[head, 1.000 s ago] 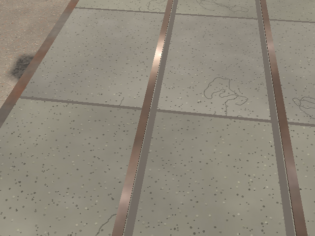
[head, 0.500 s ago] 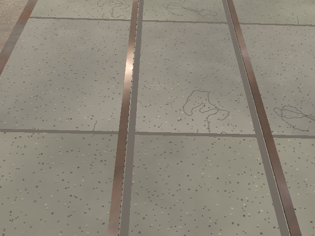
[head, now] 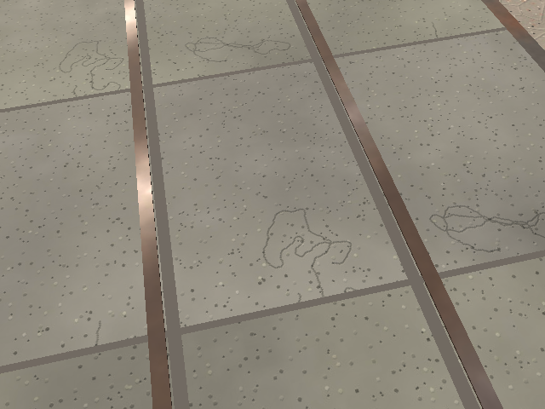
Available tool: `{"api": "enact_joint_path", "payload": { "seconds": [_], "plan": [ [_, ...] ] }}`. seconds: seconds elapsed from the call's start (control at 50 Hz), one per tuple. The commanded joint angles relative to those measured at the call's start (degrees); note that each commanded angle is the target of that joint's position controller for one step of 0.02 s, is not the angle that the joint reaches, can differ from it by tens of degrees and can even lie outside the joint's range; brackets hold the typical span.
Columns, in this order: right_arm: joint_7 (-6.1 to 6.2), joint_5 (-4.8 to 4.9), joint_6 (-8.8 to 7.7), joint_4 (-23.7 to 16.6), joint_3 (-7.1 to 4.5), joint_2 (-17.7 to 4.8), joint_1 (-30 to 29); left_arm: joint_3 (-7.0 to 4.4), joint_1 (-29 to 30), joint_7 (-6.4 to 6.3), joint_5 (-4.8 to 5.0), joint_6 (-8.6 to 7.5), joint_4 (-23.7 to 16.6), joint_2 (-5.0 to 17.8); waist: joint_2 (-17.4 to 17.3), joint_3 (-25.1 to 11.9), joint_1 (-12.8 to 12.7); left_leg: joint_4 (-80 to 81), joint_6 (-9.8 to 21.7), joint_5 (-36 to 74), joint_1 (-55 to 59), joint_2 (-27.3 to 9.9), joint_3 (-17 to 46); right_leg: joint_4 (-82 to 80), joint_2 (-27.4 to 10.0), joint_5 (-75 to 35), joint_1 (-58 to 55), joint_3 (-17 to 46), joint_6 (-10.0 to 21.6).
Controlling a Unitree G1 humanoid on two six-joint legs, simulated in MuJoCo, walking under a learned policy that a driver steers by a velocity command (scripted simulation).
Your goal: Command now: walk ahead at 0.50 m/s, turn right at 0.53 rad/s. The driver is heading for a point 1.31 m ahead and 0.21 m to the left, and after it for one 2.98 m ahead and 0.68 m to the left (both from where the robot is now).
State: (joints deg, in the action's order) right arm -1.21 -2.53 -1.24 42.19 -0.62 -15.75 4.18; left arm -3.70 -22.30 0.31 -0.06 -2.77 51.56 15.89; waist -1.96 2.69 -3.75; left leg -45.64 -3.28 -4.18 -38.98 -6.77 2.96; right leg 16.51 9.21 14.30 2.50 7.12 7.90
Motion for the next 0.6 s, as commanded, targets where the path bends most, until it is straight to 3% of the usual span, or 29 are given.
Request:
{"api": "enact_joint_path", "payload": {
  "seconds": [0.02, 0.06, 0.1, 0.12, 0.14, 0.16, 0.18, 0.2, 0.22, 0.24, 0.28, 0.32, 0.36, 0.46, 0.54, 0.6],
  "plan": [
    [-0.26, 0.38, -1.15, -6.1, -0.42, -3.9, -8.1, -1.96, -4.9, -0.58, -0.37, -0.33, -1.8, 8.9, 5.5, -0.3, -1.9, 5.9, 0.5, 3.1, -0.4, 4.0, -3.5, -1.0, -13.9, -28.6, -2.1, 10.6, 5.1],
    [-0.39, 0.55, -1.72, -6.9, -0.24, -4.1, -9.4, -1.80, -5.4, -0.99, -0.75, -0.45, -1.7, 8.8, 6.1, -0.2, -2.2, 10.1, 2.0, 3.1, 2.3, 4.8, -3.8, 0.1, -15.3, -31.3, -4.1, 11.3, 4.4],
    [-0.20, 0.57, -2.19, -5.8, -0.69, -5.4, -4.7, -1.71, -3.1, -1.40, -0.93, -0.84, -2.1, 9.4, 6.8, -1.0, 0.7, 14.6, 4.2, 1.0, 11.3, 6.1, -3.4, 2.3, -16.5, -36.3, -3.3, 11.4, 2.4],
    [0.21, 0.61, -2.47, -4.1, -1.36, -6.9, 0.4, -1.76, -2.0, -1.38, -1.03, -1.14, -2.2, 10.0, 7.0, -2.9, 2.9, 15.5, 5.5, -1.9, 17.8, 7.7, -3.8, 6.6, -16.3, -43.8, -3.2, 10.8, 1.3],
    [0.77, 0.70, -2.96, -1.4, -2.07, -8.1, 8.7, -1.75, -1.0, -1.08, -1.07, -1.38, -2.0, 10.5, 5.5, -6.8, 6.9, 18.7, 6.9, -1.8, 26.2, 8.9, -5.1, 15.5, -14.3, -48.0, -3.5, 8.1, 0.3],
    [1.59, 0.17, -3.56, 0.5, -2.83, -10.2, 17.0, -1.31, -0.9, -0.70, -1.05, -1.77, -2.3, 9.2, 3.6, -11.8, 10.5, 19.2, 9.0, -3.9, 38.2, 3.8, -0.4, 27.7, -11.7, -39.2, 2.6, 5.8, -0.7],
    [2.08, -1.11, -3.52, 0.8, -4.45, -16.4, 23.1, -0.12, -7.3, -0.32, 0.64, -1.97, -3.8, 3.8, -8.3, -20.6, 9.0, 20.3, 16.0, -10.9, 53.9, -12.0, 24.7, 48.2, -4.1, -12.7, 17.4, 0.4, -3.5],
    [1.30, 0.30, -2.52, 2.4, -4.81, -15.4, 22.1, -0.14, -9.6, -0.21, -0.24, -1.94, -2.9, 5.3, -12.6, -20.4, 7.2, 29.2, 20.2, -12.2, 54.0, -16.1, 43.6, 56.5, 0.2, 15.1, 27.4, 0.1, -3.7],
    [0.81, 1.50, -2.17, 1.3, -4.06, -11.0, 15.7, -0.21, -5.5, -0.25, -1.76, -1.57, -3.0, 6.6, -4.7, -10.0, 4.9, 30.1, 20.0, -19.3, 45.8, -13.9, 37.9, 59.3, -4.4, 10.7, 31.9, 0.9, -3.3],
    [0.38, 1.83, -2.22, 0.7, -3.31, -7.3, 11.8, 0.06, 0.1, 0.17, -2.37, -1.69, -4.1, 6.8, 0.4, -5.0, 4.8, 30.9, 19.0, -17.1, 39.0, -11.0, 29.7, 56.3, -7.3, 6.2, 32.1, -0.6, -3.4],
    [0.29, 1.72, -2.60, 2.1, -2.49, -5.1, 11.5, 0.40, 3.9, 0.75, -3.05, -1.25, -6.0, 5.8, -0.9, -1.4, 3.1, 32.5, 16.7, -5.0, 32.0, -5.4, 20.8, 49.7, -10.5, 3.9, 30.2, -2.5, -4.3],
    [0.15, 2.02, -3.25, 3.7, -2.66, -5.6, 13.9, 1.08, 3.2, 1.12, -3.34, -0.53, -6.1, 4.3, -2.9, -2.8, 2.2, 32.7, 17.0, 5.1, 30.6, -3.1, 17.2, 46.5, -10.9, 3.6, 27.8, -4.1, -5.9],
    [0.30, 2.34, -3.43, 4.9, -3.17, -6.7, 16.1, 1.65, 5.3, 1.23, -3.17, -0.21, -7.1, 3.5, -2.8, -2.7, 2.3, 33.8, 18.0, 7.2, 29.4, -2.3, 15.1, 42.3, -11.5, 2.9, 28.6, -5.4, -7.4],
    [0.65, 2.48, -2.71, 6.2, -3.99, -7.5, 20.4, 3.05, 18.8, 1.38, -2.45, -0.20, -11.8, 2.1, -2.7, 0.1, 5.7, 35.6, 16.5, 4.0, 27.8, 0.0, 13.5, 26.4, -11.7, -7.6, 29.7, -7.1, -10.0],
    [0.77, 1.91, -2.35, 6.5, -4.65, -8.3, 23.4, 3.31, 24.4, 1.12, -1.56, -0.77, -14.1, 2.5, -2.6, -1.0, 7.8, 31.5, 15.3, 9.3, 30.8, -0.4, 15.1, 19.8, -9.8, -9.8, 27.0, -7.1, -10.2],
    [1.19, 1.57, -1.96, 5.6, -5.21, -9.2, 21.6, 2.82, 21.8, 0.61, -1.31, -1.55, -14.1, 3.9, -3.3, -2.0, 5.7, 26.8, 13.3, 10.8, 30.4, -0.9, 17.9, 14.4, -8.5, -5.7, 19.1, -6.1, -8.9]
  ]
}}
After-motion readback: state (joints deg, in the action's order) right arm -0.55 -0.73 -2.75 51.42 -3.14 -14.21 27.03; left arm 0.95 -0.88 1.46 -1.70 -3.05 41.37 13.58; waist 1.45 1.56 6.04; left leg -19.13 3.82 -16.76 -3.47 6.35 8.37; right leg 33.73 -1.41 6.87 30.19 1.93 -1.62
